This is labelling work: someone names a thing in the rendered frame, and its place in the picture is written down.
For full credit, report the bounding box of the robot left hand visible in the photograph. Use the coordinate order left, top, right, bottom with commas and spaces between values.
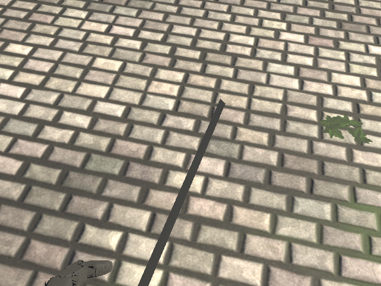
45, 260, 113, 286

